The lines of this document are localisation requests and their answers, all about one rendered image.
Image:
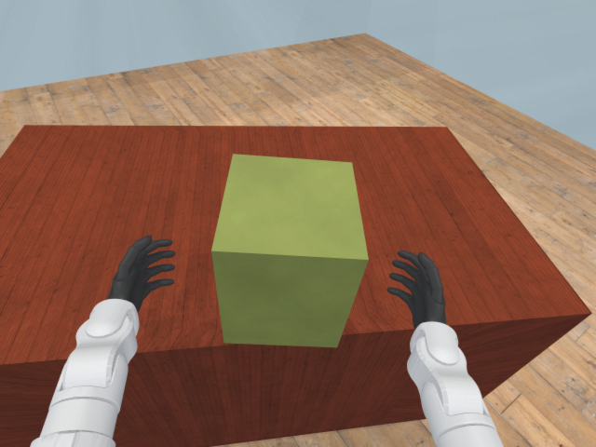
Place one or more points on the robot left hand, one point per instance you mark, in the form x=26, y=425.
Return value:
x=129, y=282

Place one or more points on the robot right forearm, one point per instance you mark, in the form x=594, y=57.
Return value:
x=451, y=400

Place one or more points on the robot right hand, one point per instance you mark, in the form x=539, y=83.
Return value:
x=427, y=302

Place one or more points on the robot left forearm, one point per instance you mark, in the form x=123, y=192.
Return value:
x=90, y=390

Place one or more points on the pedestal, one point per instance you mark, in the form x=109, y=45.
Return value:
x=73, y=199

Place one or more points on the carton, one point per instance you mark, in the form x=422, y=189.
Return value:
x=289, y=251

